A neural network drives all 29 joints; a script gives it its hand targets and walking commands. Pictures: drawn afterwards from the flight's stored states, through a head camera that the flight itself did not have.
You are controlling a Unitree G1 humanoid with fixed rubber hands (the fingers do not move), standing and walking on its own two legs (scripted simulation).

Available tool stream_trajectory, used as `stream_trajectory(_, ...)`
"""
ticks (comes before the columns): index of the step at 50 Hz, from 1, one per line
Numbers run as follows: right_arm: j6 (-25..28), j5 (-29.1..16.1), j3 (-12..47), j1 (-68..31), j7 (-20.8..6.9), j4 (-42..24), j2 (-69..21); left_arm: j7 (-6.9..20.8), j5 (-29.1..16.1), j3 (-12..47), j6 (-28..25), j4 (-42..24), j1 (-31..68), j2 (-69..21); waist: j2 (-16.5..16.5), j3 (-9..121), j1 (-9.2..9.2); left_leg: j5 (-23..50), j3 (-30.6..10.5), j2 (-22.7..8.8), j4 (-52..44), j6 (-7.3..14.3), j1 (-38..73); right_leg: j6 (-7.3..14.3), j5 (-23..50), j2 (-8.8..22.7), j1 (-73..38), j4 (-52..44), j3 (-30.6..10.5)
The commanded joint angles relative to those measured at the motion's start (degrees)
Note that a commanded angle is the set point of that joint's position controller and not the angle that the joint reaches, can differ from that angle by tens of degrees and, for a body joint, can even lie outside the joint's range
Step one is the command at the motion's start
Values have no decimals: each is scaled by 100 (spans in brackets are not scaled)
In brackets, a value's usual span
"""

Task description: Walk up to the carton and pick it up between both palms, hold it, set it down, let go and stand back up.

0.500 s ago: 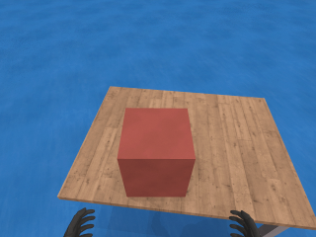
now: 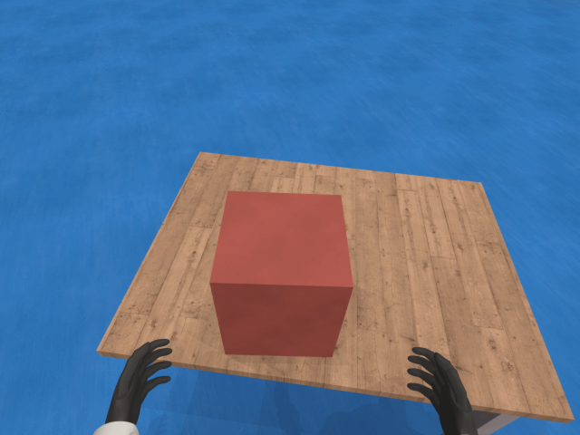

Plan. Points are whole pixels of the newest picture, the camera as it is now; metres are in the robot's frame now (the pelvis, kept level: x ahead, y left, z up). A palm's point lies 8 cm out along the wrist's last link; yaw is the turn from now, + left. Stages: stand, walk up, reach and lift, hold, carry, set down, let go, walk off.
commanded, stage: reach and lift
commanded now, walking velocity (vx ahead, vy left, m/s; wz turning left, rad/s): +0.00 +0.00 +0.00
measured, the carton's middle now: (281, 276) +0.42 +0.05 -0.09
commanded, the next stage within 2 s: none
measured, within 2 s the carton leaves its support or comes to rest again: neither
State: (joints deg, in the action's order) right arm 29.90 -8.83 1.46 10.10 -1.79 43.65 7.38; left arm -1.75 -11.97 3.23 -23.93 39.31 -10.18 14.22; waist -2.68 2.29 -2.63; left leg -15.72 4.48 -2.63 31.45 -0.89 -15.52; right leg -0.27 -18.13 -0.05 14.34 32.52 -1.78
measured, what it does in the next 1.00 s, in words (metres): stands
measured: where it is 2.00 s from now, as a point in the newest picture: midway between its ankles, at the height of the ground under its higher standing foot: outside the picture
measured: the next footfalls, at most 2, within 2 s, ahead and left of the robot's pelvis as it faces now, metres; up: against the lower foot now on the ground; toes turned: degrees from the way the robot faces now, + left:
none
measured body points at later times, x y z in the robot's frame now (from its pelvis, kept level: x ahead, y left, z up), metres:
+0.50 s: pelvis +0.02 -0.01 +0.00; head +0.03 +0.01 +0.45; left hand +0.26 +0.25 -0.03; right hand +0.28 -0.18 -0.02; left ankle +0.01 +0.13 -0.73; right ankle -0.01 -0.12 -0.73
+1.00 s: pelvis +0.02 +0.00 +0.01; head +0.05 +0.02 +0.46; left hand +0.34 +0.25 +0.02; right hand +0.36 -0.17 +0.02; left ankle +0.01 +0.13 -0.73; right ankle -0.01 -0.12 -0.73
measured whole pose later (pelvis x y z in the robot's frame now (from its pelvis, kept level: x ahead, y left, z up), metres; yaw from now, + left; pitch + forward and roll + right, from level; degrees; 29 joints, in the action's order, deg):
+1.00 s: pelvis +0.02 +0.00 +0.01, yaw +1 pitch +5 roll -1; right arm 18.7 -16.8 7.6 -16.1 6.6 45.6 9.6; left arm 2.0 -9.4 -5.0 -13.6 42.6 16.4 14.0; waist -2.4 2.6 -2.0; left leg -11.6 2.6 -3.4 21.5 -1.5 -14.8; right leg 0.2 -11.5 -1.5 10.8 17.2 -1.0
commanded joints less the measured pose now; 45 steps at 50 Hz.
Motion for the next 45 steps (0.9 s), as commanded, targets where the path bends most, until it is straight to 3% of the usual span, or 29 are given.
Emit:
stream_trajectory(1,463,-216,139,-615,64,-597,405,69,-78,-307,-525,-511,700,623,434,361,-1,1137,86,394,-296,-298,416,-1,445,-256,529,-755,-58)
stream_trajectory(6,684,-324,271,-908,170,-626,473,192,-179,-390,-789,-295,960,689,287,444,15,1230,90,427,-216,-285,290,-86,786,-279,430,-657,-98)
stream_trajectory(12,419,-182,228,-1511,312,-896,513,213,-357,-377,-577,-486,1677,906,129,560,69,833,88,381,-404,-245,301,-195,656,-256,269,-782,-74)
stream_trajectory(19,266,-472,571,-1739,489,-792,419,309,-206,-563,-392,-499,1802,912,413,1116,41,1822,79,444,-365,-303,495,-258,2118,-263,-315,-733,-57)
stream_trajectory(24,171,-610,684,-1980,627,-722,446,452,-27,-805,-177,-551,1962,845,456,1228,45,2394,35,461,-420,-351,784,-276,2686,-256,-440,-900,-42)
stream_trajectory(35,-241,-674,480,-2918,803,-951,686,448,146,-907,307,-1047,2877,739,552,1580,96,3188,1,414,-623,-515,1556,-224,2847,-407,-444,-1364,122)
stream_trajectory(45,-813,-784,426,-4056,837,-804,839,379,237,-996,759,-784,3960,687,573,2095,30,3500,-29,397,-706,-540,1887,-198,2837,-397,-340,-1639,198)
